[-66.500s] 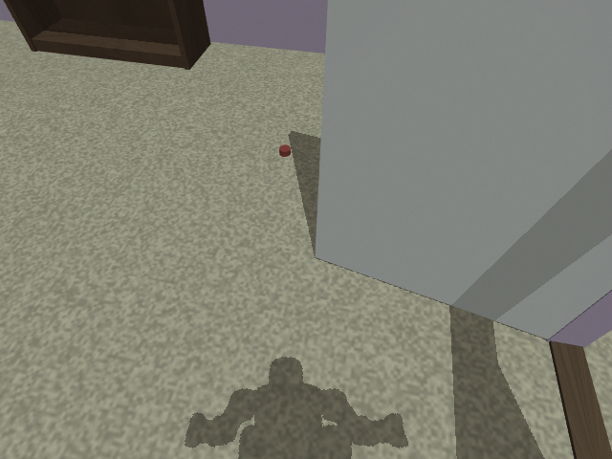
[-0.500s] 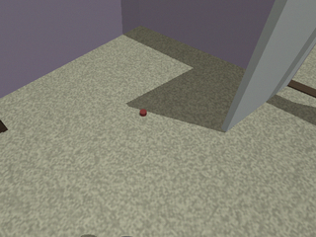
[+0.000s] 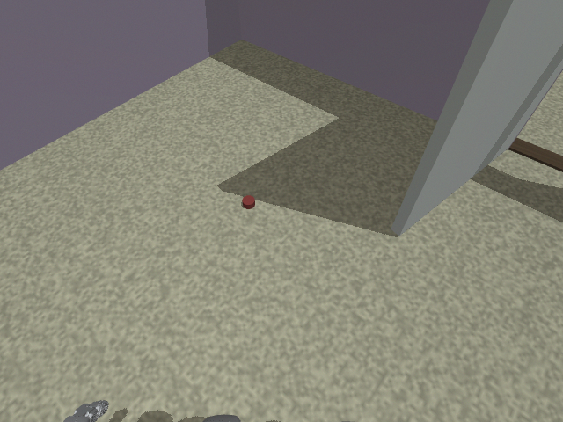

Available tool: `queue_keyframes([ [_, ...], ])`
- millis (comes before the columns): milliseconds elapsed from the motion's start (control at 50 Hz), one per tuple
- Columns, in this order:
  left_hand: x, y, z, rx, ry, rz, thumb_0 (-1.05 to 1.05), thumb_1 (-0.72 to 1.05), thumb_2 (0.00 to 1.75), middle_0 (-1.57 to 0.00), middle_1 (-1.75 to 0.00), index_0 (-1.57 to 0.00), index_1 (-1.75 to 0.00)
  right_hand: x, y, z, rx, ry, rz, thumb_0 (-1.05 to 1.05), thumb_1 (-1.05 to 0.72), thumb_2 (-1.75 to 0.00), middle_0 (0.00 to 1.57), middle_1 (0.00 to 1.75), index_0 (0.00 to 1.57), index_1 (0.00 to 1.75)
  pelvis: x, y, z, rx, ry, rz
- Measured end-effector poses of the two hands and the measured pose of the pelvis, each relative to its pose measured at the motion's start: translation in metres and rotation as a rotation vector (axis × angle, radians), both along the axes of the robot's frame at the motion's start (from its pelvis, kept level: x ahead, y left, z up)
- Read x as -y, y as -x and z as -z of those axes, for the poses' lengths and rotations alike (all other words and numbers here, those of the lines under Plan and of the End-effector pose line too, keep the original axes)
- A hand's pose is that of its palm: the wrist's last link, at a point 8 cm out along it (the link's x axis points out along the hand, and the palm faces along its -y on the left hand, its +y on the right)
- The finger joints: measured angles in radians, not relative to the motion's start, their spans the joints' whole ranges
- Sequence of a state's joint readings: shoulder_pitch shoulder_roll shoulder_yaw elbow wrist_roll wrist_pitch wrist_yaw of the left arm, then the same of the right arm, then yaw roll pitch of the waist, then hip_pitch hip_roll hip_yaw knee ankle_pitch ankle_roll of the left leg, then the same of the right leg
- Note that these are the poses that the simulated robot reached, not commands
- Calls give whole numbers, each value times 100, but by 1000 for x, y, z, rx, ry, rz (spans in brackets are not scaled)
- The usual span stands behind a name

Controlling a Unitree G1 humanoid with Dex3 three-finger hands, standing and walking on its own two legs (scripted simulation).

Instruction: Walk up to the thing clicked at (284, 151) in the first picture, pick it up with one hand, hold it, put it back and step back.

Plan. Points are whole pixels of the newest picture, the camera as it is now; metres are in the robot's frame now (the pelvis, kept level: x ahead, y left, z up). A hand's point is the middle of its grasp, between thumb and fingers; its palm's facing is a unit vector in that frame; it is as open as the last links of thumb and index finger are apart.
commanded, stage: step back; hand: left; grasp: from above
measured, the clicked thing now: (248, 202) +1.07 +0.17 -0.74
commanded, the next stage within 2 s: stand in 0.54 s
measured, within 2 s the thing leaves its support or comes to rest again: neither
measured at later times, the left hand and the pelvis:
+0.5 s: hand out of the picture +0.13 +0.27 -0.13, palm faces -0.01 -0.93 -0.36, open 7.4 cm; pelvis +0.02 +0.01 +0.02, yaw -2 degrees
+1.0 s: hand out of the picture +0.09 +0.26 -0.14, palm faces -0.06 -0.94 -0.33, open 7.4 cm; pelvis +0.01 +0.02 +0.02, yaw -2 degrees
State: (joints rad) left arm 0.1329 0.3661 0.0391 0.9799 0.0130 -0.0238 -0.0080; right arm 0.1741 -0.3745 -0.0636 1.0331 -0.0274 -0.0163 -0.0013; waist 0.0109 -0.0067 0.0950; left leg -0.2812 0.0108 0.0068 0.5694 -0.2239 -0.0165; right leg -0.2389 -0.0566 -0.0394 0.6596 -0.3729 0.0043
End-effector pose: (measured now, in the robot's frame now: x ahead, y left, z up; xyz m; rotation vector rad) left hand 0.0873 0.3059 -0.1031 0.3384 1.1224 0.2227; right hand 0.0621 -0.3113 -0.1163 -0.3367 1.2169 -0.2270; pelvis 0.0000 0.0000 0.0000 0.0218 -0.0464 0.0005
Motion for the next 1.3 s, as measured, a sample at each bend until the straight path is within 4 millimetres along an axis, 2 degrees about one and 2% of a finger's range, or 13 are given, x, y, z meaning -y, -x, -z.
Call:
queue_keyframes([
  [260,-2,-26,1,-43,26,-3,1,90,89,-21,-30,-20,-30,-27,-62,-14,65,-38,-14,1,-90,-90,20,30,20,30,-6,-21,-11,-22,25,23],
  [400,-6,-33,-4,-34,20,-1,1,90,89,-21,-30,-20,-30,-31,-77,-20,99,-41,-9,1,-90,-90,20,30,20,30,-9,-23,-15,-17,23,34],
  [540,-8,-30,-7,-39,19,11,1,90,89,-21,-30,-20,-30,-33,-68,-22,90,-43,5,1,-90,-90,20,30,20,30,-13,-19,-18,-11,25,43],
  [920,-1,0,-3,-115,52,23,1,90,89,-21,-30,-20,-30,-30,-7,-19,-14,-44,50,1,-90,-90,20,30,20,30,-16,-9,-23,-5,21,38],
  [1080,-4,4,-5,-118,42,27,1,90,89,-21,-30,-20,-30,-30,2,-18,-26,-47,54,1,-90,-90,20,30,20,30,-16,-7,-23,-6,22,38],
  [1300,-5,1,-6,-116,40,28,1,90,89,-21,-30,-20,-30,-30,-1,-18,-26,-47,42,1,-90,-90,20,30,20,30,-15,-9,-23,-12,21,37],
])
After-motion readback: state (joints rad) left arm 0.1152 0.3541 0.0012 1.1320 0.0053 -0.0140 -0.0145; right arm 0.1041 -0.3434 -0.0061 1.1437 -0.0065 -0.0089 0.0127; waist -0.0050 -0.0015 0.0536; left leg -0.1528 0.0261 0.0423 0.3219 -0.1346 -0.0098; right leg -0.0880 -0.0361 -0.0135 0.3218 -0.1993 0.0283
